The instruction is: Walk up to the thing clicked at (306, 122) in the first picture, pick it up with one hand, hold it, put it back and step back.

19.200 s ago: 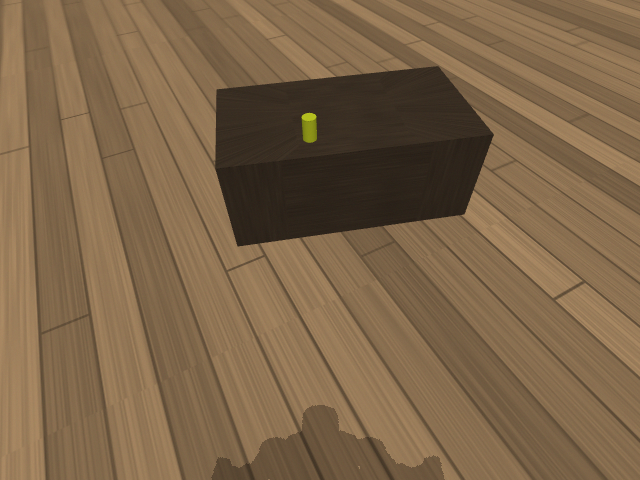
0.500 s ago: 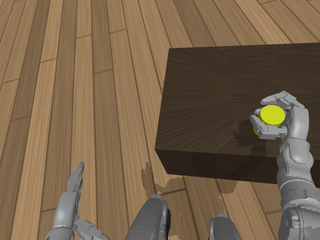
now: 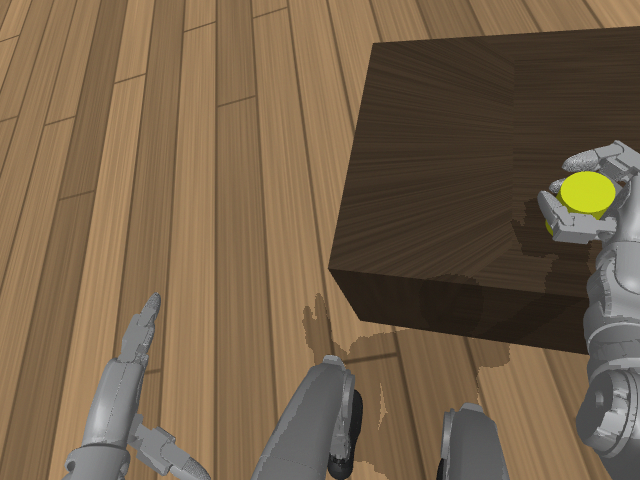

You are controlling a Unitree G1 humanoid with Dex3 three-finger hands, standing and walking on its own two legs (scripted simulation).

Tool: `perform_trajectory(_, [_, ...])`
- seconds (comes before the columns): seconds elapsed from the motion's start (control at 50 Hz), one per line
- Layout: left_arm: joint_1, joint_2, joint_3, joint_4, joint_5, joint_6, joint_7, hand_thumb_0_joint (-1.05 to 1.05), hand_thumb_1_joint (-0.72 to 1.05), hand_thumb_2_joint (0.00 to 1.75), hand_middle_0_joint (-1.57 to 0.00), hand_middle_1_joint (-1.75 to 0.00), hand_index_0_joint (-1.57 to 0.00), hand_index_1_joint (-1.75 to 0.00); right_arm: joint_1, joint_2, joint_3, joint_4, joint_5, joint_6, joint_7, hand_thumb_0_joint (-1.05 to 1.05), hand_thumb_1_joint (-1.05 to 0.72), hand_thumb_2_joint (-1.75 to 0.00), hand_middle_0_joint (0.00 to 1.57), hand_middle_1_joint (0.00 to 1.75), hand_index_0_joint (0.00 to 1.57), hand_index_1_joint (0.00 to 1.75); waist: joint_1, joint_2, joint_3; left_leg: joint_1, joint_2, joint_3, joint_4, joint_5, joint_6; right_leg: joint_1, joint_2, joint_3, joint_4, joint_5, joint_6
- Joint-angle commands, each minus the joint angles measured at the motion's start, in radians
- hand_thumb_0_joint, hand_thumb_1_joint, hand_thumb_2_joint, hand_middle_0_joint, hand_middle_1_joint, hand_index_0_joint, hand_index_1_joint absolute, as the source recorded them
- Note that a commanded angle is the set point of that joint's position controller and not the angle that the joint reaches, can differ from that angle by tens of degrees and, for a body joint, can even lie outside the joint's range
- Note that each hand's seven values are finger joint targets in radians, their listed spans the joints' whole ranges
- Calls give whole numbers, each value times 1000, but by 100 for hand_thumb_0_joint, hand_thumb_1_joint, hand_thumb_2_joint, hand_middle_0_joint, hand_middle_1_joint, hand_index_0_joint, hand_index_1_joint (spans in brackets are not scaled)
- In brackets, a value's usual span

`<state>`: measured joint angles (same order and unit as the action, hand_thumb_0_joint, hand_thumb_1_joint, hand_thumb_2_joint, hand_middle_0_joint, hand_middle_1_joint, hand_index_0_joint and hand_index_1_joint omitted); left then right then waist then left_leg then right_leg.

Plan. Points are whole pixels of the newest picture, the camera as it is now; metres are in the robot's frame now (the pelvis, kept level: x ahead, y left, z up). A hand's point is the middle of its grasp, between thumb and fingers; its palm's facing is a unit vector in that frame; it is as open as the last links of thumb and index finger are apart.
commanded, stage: crouch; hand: right
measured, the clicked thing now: (576, 208) +0.48 -0.19 -0.05
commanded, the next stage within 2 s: lower in 0.10 s
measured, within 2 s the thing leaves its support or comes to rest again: rests again in 1.08 s
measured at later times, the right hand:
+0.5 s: hand (555, 209) +0.50 -0.18 -0.08, palm faces +0.16 +0.99 +0.02, open 7.4 cm
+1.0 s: hand (543, 218) +0.51 -0.17 -0.12, palm faces +0.15 +0.99 +0.01, open 7.4 cm
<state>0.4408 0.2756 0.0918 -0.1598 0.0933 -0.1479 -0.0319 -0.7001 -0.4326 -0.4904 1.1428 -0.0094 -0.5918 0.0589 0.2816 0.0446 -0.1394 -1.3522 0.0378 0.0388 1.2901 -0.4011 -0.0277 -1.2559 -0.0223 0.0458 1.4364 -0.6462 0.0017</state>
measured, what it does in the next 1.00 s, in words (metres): lowers itself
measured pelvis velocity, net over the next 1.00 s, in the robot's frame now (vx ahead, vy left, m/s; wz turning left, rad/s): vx -0.02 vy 0.01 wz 0.01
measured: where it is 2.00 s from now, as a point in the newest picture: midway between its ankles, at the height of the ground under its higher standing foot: outside the picture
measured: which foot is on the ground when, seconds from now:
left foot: down 0.00-1.00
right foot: down 0.00-1.00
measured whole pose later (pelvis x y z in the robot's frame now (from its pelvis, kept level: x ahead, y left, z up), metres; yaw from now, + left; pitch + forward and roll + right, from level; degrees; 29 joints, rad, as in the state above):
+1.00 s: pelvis -0.02 +0.01 -0.07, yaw +1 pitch +32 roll +4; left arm 0.48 0.35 0.15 -0.46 0.09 -0.15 -0.06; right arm -0.80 -0.59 -0.60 1.22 -0.07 -0.61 0.05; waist 0.41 0.05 -0.12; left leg -1.65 0.04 0.06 1.52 -0.42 -0.02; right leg -1.56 -0.02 0.08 1.70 -0.69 0.02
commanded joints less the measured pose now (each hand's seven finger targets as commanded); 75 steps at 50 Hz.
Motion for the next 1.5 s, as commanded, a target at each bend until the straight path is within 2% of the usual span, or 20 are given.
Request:
perform_trajectory(0.0, [66, 160, 109, -186, -8, -49, 16, 0, -51, 4, -5, -6, -6, -5, -447, -219, -20, -267, 19, -102, 11, 0, -47, -131, 133, 141, 135, 141, -11, -323, -609, 417, -37, -1, -53, 243, 63, 272, 14, 6, -204, 445, 22])
perform_trajectory(0.06, [65, 194, 149, -225, -10, -43, 19, 0, -51, 4, -5, -6, -6, -5, -452, -233, -30, -252, 11, -96, 9, 0, -51, -136, 137, 146, 140, 146, 13, -312, -626, 405, -40, 4, -47, 243, 63, 285, 14, 13, -193, 455, 21])
perform_trajectory(0.14, [88, 174, 132, -207, -11, -36, 14, 0, -51, 4, -5, -6, -7, -5, -430, -207, -25, -196, 7, -86, 12, 0, -52, -137, 138, 147, 141, 147, 27, -289, -557, 372, -40, 9, -38, 237, 63, 237, 14, 17, -180, 447, 18])
perform_trajectory(0.22, [53, 170, 119, -301, -15, -39, 9, 0, -53, 4, -5, -5, -6, -5, -455, -231, -35, -221, 1, -87, 11, 0, -50, -139, 139, 150, 142, 150, 25, -269, -597, 405, -36, -1, -40, 203, 60, 205, 15, 11, -178, 359, 11])
perform_trajectory(0.24, [54, 193, 140, -309, -17, -38, 12, 0, -53, 4, -5, -5, -6, -5, -447, -235, -45, -186, 0, -86, 12, 0, -50, -138, 138, 148, 141, 148, 44, -235, -573, 401, -36, 2, -40, 194, 57, 183, 16, 14, -170, 337, 8])
perform_trajectory(0.3, [85, 193, 141, -298, -16, -38, 11, 0, -52, 4, -5, -5, -6, -5, -414, -254, -63, -125, -3, -96, 11, 0, -49, -139, 138, 149, 141, 149, 43, -233, -519, 354, -40, 2, -18, 176, 60, 115, 17, 15, -153, 314, 4])
perform_trajectory(0.36, [80, 201, 154, -362, -13, -43, 8, 0, -53, 4, -6, -5, -6, -5, -468, -305, -85, -159, -13, -116, 12, 0, -49, -138, 136, 147, 139, 147, 60, -258, -581, 381, -33, -15, -7, 189, 58, 107, 18, 7, -117, 308, 2])
perform_trajectory(0.42, [105, 176, 140, -321, -12, -49, 1, 0, -53, 4, -5, -5, -6, -5, -479, -304, -87, -148, -11, -129, 18, 0, -47, -136, 134, 145, 137, 145, 54, -290, -554, 354, -30, -29, 13, 175, 58, 48, 22, -2, -87, 281, 0])
perform_trajectory(0.46, [81, 211, 167, -392, -13, -55, 3, 0, -53, 4, -5, -5, -6, -5, -483, -359, -121, -191, -16, -142, 16, 0, -47, -134, 134, 144, 136, 144, 56, -313, -634, 363, -31, -24, 41, 209, 60, 78, 20, 3, -76, 326, 6])
perform_trajectory(0.52, [111, 209, 164, -413, -9, -50, 1, 0, -53, 4, -5, -6, -6, -5, -531, -357, -97, -222, -31, -146, 19, 0, -47, -134, 133, 143, 136, 143, 80, -373, -667, 326, -36, -16, 53, 204, 62, 127, 17, 8, -66, 345, 11])
perform_trajectory(0.66, [112, 240, 206, -408, -6, -49, -3, 0, -54, 5, -5, -5, -6, -5, -506, -367, -98, -231, -35, -121, 12, 0, -48, -139, 137, 149, 140, 149, 86, -455, -662, 212, -41, 1, 90, 165, 66, 164, 8, 24, -40, 381, 21])
perform_trajectory(0.8, [89, 245, 204, -451, -16, -48, -2, 0, -54, 4, -5, -5, -6, -5, -504, -380, -105, -174, -42, -111, 4, 0, -46, -140, 138, 150, 141, 150, 104, -372, -605, 196, -39, 8, 101, 105, 60, 51, 13, 28, -30, 258, 10])
perform_trajectory(0.98, [128, 237, 203, -461, -19, -51, -2, 0, -53, 4, -5, -5, -6, -5, -519, -415, -119, -165, -48, -112, 4, 0, -44, -140, 137, 150, 140, 150, 118, -380, -613, 216, -34, -21, 119, 127, 56, -29, 17, 8, 20, 234, 3])
perform_trajectory(1.06, [108, 275, 239, -499, -22, -57, 1, 0, -54, 5, -5, -5, -6, -5, -514, -436, -126, -197, -50, -112, 1, 0, -45, -139, 136, 149, 140, 149, 124, -413, -641, 201, -33, -12, 137, 131, 59, 3, 17, 12, 22, 250, 8])
perform_trajectory(1.2, [125, 273, 249, -491, -24, -60, -2, 0, -55, 5, -5, -5, -5, -5, -505, -387, -91, -146, -56, -94, 2, 0, -44, -136, 134, 146, 137, 146, 152, -396, -594, 142, -38, 6, 150, 105, 59, -11, 16, 23, 30, 234, 8])
perform_trajectory(1.26, [134, 250, 229, -472, -27, -57, -5, 0, -55, 4, -7, -5, -6, -5, -499, -397, -101, -115, -58, -91, -2, 0, -36, -126, 136, 139, 139, 140, 144, -373, -536, 112, -38, 5, 154, 75, 58, -65, 18, 20, 34, 187, 4])
perform_trajectory(1.3, [114, 270, 249, -497, -26, -60, -4, 0, -50, 1, -6, -6, -7, -4, -518, -426, -106, -168, -64, -93, -3, 0, -28, -110, 129, 123, 131, 124, 134, -403, -590, 116, -37, 2, 163, 81, 59, -33, 17, 19, 38, 200, 5])
perform_trajectory(1.36, [128, 278, 258, -498, -26, -59, -5, 0, -50, 2, -6, -6, -8, -5, -505, -388, -88, -126, -63, -82, -2, 0, -20, -87, 124, 109, 124, 109, 154, -385, -555, 94, -38, 12, 163, 67, 59, -38, 18, 24, 32, 193, 6])
perform_trajectory(1.42, [117, 274, 254, -516, -32, -60, -6, 0, -51, 2, -6, -6, -8, -5, -512, -417, -100, -146, -66, -76, -6, 0, -9, -73, 119, 97, 119, 98, 135, -388, -579, 110, -35, 8, 163, 61, 58, -43, 19, 21, 30, 182, 5])
perform_trajectory(1.48, [122, 279, 260, -517, -35, -59, -6, 0, -51, 2, -6, -6, -8, -5, -507, -392, -83, -125, -66, -67, -2, 0, 3, -59, 113, 87, 114, 87, 153, -375, -557, 97, -36, 14, 167, 51, 58, -57, 20, 25, 28, 167, 4])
